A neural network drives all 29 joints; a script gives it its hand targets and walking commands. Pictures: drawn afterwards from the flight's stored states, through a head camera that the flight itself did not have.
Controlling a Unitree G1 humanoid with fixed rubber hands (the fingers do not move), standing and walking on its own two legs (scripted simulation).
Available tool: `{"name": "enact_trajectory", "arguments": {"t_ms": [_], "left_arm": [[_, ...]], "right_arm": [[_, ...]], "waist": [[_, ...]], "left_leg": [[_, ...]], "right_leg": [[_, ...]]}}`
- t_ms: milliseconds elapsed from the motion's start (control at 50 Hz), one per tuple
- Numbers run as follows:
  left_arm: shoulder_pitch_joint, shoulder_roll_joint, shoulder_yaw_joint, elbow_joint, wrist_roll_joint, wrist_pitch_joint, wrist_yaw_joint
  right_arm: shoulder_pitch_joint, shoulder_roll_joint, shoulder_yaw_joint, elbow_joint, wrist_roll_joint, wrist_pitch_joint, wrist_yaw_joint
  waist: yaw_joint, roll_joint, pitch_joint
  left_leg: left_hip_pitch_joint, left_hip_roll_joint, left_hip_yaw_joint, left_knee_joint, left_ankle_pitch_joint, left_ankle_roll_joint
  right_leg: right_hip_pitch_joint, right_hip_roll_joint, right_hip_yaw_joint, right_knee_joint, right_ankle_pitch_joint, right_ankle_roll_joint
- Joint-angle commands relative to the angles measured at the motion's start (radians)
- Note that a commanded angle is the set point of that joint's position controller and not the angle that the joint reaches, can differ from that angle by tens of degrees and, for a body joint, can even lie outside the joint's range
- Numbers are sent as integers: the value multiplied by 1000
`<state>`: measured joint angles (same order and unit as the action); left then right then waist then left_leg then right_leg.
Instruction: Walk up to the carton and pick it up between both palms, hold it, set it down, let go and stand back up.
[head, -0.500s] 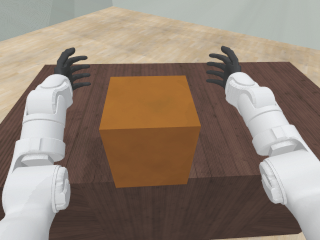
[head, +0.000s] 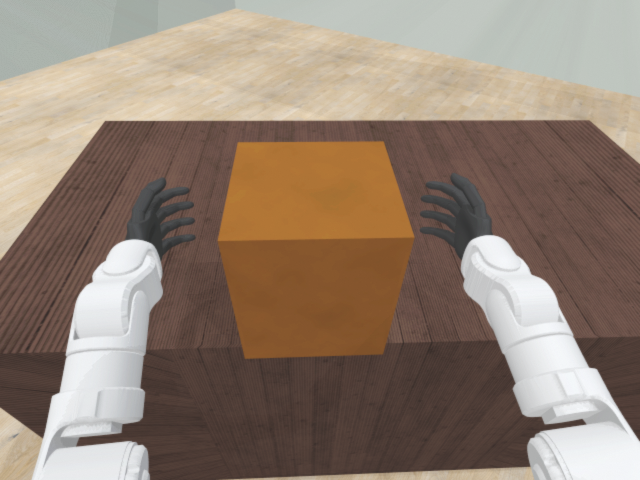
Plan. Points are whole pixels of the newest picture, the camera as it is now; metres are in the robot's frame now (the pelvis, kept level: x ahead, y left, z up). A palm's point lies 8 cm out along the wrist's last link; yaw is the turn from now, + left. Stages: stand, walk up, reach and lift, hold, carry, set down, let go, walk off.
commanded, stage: set down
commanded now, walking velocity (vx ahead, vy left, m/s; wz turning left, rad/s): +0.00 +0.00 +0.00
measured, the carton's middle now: (313, 252) +0.43 +0.04 +0.06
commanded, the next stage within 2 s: none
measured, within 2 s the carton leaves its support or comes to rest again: neither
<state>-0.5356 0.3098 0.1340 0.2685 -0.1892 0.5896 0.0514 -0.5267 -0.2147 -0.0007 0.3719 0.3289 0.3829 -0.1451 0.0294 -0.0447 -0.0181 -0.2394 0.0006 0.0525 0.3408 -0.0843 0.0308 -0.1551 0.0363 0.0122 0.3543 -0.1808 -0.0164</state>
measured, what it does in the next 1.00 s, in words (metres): stands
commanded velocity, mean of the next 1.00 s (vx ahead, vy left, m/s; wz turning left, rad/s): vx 0.00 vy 0.00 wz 0.00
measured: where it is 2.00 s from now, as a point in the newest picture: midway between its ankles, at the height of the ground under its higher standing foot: outside the picture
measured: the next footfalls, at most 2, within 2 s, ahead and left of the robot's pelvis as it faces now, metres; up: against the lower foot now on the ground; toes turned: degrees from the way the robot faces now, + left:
none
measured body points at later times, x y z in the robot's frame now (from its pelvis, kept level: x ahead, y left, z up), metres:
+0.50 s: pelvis +0.02 +0.00 +0.00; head +0.01 +0.02 +0.45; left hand +0.31 +0.23 +0.09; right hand +0.32 -0.17 +0.09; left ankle +0.06 +0.10 -0.75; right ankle +0.01 -0.11 -0.75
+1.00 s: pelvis +0.04 -0.01 +0.00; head +0.04 +0.00 +0.45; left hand +0.25 +0.23 +0.02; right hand +0.26 -0.18 +0.03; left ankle +0.06 +0.10 -0.75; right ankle +0.01 -0.11 -0.75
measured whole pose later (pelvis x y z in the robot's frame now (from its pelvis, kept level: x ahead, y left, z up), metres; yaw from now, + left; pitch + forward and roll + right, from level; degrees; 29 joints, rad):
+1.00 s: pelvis +0.04 -0.01 +0.00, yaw -1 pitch -2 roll +0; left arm 0.29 0.25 0.02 0.02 -0.18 0.08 0.00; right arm 0.35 -0.11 0.06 -0.03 0.17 0.03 -0.10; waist 0.08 -0.03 0.02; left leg -0.12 0.00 0.06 0.30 -0.14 0.02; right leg -0.03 0.04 0.02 0.29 -0.22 -0.03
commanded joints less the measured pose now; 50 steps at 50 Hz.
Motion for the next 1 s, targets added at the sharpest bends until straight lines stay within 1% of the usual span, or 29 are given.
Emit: {"name": "enact_trajectory", "arguments": {"t_ms": [0,20,40,80,120,160,180,200,220,300,340,380,420,460,500,520,540,560,600,660,680,700,740,760,800,860,900,920,980], "left_arm": [[-237,107,39,-246,12,-37,-4],[-214,96,42,-262,20,-40,-5],[-203,91,39,-252,17,-46,-8],[-144,66,18,-299,12,-60,-7],[-132,80,19,-341,8,-81,-1],[-84,76,7,-412,-6,-105,12],[-66,71,0,-416,-6,-117,16],[-31,71,-3,-455,-10,-129,21],[15,65,-1,-477,-7,-136,25],[68,62,8,-468,-10,-137,25],[120,41,-3,-467,-13,-142,23],[175,38,-2,-474,-12,-154,20],[253,16,2,-473,5,-171,15],[335,12,13,-486,19,-200,3],[360,10,8,-489,22,-227,-6],[374,6,-6,-496,16,-241,-8],[368,14,-8,-499,7,-256,-10],[374,15,-18,-523,0,-269,-9],[446,13,-34,-546,-8,-308,-8],[534,19,-46,-526,-1,-380,-17],[559,18,-51,-514,-5,-407,-21],[558,29,-51,-522,-3,-433,-21],[617,30,-61,-494,1,-469,-24],[627,34,-61,-488,2,-488,-26],[660,38,-70,-471,3,-519,-31],[694,46,-69,-429,10,-543,-40],[723,53,-65,-414,7,-555,-50],[722,63,-56,-414,14,-558,-55],[762,65,-54,-388,17,-566,-69]], "right_arm": [[-217,-143,-57,-218,-5,-52,0],[-191,-135,-58,-222,-7,-55,3],[-179,-127,-60,-227,-16,-58,6],[-118,-108,-65,-274,-24,-70,12],[-94,-102,-79,-331,-38,-85,15],[-49,-92,-75,-410,-33,-107,23],[-24,-85,-74,-410,-37,-112,30],[5,-87,-74,-460,-36,-126,35],[49,-85,-69,-471,-34,-135,38],[84,-78,-64,-506,-58,-133,32],[142,-69,-57,-506,-59,-130,36],[196,-67,-52,-532,-64,-139,37],[282,-62,-32,-526,-58,-149,42],[368,-63,-24,-539,-58,-170,41],[397,-58,-23,-542,-65,-184,41],[415,-54,-31,-555,-71,-195,42],[413,-50,-30,-576,-80,-203,42],[427,-44,-38,-599,-86,-212,41],[504,-29,-37,-633,-97,-235,47],[601,-12,-26,-631,-113,-273,52],[630,-4,-22,-627,-117,-286,55],[634,-1,-14,-640,-121,-302,56],[688,6,-5,-612,-125,-324,60],[692,7,-4,-621,-132,-336,60],[729,18,12,-610,-134,-357,60],[754,28,24,-594,-148,-379,56],[777,41,34,-590,-163,-392,49],[780,45,41,-586,-165,-398,45],[812,45,44,-555,-180,-420,40]], "waist": [[-17,91,-349],[-17,95,-325],[-24,84,-301],[-26,85,-267],[-16,91,-256],[-3,93,-279],[2,106,-260],[6,109,-281],[13,114,-278],[28,72,-226],[32,67,-197],[39,60,-198],[44,69,-196],[44,57,-195],[42,59,-158],[34,64,-145],[36,50,-141],[33,59,-147],[31,59,-131],[35,69,-110],[30,60,-107],[40,68,-118],[41,79,-89],[43,68,-85],[45,79,-69],[48,71,-52],[50,48,-37],[56,48,-40],[53,38,-32]], "left_leg": [[361,18,-20,-9,79,-29],[362,18,-20,-11,82,-33],[355,17,-20,-16,60,-31],[352,21,-23,-22,45,-34],[337,19,-20,-29,9,-35],[348,20,-19,-20,39,-37],[354,24,-23,-22,37,-39],[370,25,-21,-18,61,-41],[388,28,-23,-16,87,-44],[372,30,-17,-33,54,-31],[365,34,-20,-48,24,-30],[368,30,-14,-45,48,-30],[391,29,-16,-39,113,-35],[419,23,-15,-30,175,-39],[416,24,-18,-33,184,-41],[415,23,-21,-33,170,-43],[402,22,-18,-34,157,-38],[398,23,-18,-32,152,-39],[399,22,-20,-25,173,-39],[415,22,-26,-19,197,-44],[416,22,-29,-20,195,-41],[411,22,-28,-17,204,-43],[409,22,-35,-17,205,-44],[407,21,-36,-16,206,-43],[408,20,-39,-12,212,-43],[393,18,-37,-15,196,-36],[380,16,-33,-15,196,-28],[375,13,-31,-16,201,-28],[380,14,-28,-12,212,-25]], "right_leg": [[-84,-2,-13,-90,3,21],[-86,0,-14,-92,-1,18],[-95,-2,-15,-97,-16,18],[-100,-3,-17,-96,-20,14],[-111,-8,-15,-94,-50,13],[-111,-6,-15,-85,-26,11],[-125,-7,-16,-85,-41,6],[-125,-5,-14,-84,-23,4],[-124,-3,-14,-82,-10,1],[-134,-6,0,-102,-50,3],[-138,-10,6,-106,-72,0],[-133,-13,15,-113,-63,-1],[-117,-12,22,-116,-30,-5],[-112,-11,24,-128,12,0],[-120,-12,24,-137,6,-1],[-131,-15,24,-143,-5,-2],[-134,-20,29,-146,-8,0],[-139,-21,29,-144,-6,0],[-144,-23,30,-143,10,-2],[-156,-30,32,-151,22,-2],[-155,-33,32,-155,21,-1],[-151,-35,33,-153,23,-1],[-153,-39,36,-160,11,-7],[-155,-41,37,-164,12,-5],[-162,-49,41,-168,21,-4],[-158,-57,43,-172,17,0],[-155,-62,44,-170,42,10],[-140,-63,45,-167,57,13],[-131,-62,42,-165,90,18]]}}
